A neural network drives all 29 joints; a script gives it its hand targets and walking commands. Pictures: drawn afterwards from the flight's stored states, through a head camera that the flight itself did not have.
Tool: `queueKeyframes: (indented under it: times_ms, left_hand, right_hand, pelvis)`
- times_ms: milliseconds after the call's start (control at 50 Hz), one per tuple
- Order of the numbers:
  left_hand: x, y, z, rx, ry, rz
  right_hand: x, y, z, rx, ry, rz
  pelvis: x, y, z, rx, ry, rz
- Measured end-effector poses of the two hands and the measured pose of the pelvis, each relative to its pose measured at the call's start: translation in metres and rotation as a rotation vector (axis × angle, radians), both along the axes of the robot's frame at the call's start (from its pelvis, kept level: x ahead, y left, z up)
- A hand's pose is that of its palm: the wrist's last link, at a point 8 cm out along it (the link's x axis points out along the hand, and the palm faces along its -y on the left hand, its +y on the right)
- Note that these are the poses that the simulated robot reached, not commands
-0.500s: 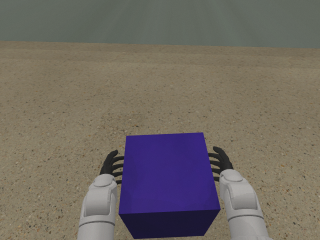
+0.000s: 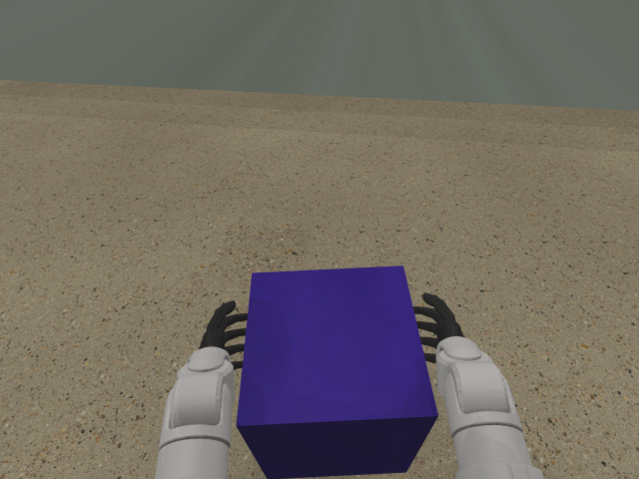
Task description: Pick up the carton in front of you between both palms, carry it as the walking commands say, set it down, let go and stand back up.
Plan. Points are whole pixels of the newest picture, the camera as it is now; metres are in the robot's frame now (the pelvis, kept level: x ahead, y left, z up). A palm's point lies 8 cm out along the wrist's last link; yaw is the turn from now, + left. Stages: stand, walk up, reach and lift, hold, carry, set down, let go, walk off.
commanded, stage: hold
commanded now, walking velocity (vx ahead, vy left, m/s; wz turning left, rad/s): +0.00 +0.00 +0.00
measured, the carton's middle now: (332, 377) +0.30 +0.00 -0.05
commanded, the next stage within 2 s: set down in 0.38 s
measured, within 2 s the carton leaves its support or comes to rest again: neither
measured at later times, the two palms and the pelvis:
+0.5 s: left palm (217, 352) +0.28 +0.15 +0.05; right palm (450, 338) +0.29 -0.15 +0.04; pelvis +0.00 -0.01 +0.00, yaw +2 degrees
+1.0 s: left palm (243, 382) +0.34 +0.15 -0.13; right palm (417, 367) +0.36 -0.15 -0.14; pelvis -0.01 -0.01 -0.06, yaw +1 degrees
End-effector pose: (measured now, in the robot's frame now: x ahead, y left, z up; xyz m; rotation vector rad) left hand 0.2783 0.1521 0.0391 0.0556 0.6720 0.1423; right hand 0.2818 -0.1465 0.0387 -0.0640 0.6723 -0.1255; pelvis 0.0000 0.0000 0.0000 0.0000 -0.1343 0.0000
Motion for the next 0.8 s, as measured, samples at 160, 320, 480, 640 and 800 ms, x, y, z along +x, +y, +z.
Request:
queueKeyframes:
  times_ms: [160, 320, 480, 640, 800]
  left_hand:
    - [-0.006, -0.002, 0.006, -0.006, -0.008, 0.017]
    - [-0.006, -0.004, 0.008, -0.011, -0.011, 0.028]
    - [0.002, -0.004, 0.008, -0.014, -0.010, 0.038]
    - [0.026, -0.002, -0.008, -0.035, 0.020, 0.066]
    - [0.050, -0.003, -0.066, -0.020, 0.049, 0.067]
  right_hand:
    - [-0.002, -0.003, 0.004, 0.012, -0.007, 0.012]
    - [0.000, -0.005, 0.006, 0.020, -0.009, 0.021]
    - [0.010, -0.004, 0.006, 0.021, -0.006, 0.024]
    - [0.035, -0.001, -0.011, 0.031, 0.025, 0.001]
    - [0.062, -0.001, -0.069, 0.016, 0.054, 0.019]
  pelvis:
    - [-0.008, -0.006, -0.001, 0.000, -0.021, 0.023]
    - [-0.009, -0.012, -0.002, 0.000, -0.023, 0.034]
    - [-0.002, -0.013, -0.002, -0.001, -0.013, 0.039]
    - [0.003, -0.011, -0.006, -0.002, 0.028, 0.035]
    - [-0.001, -0.008, -0.018, -0.001, 0.193, 0.025]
